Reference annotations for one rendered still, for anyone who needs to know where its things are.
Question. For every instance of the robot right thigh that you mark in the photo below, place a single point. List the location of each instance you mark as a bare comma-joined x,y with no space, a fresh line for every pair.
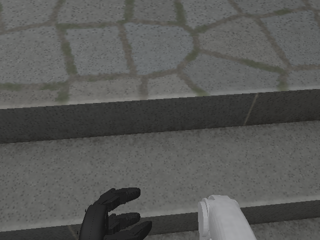
220,218

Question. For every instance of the robot left hand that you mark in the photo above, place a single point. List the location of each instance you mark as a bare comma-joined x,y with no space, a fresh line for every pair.
98,225

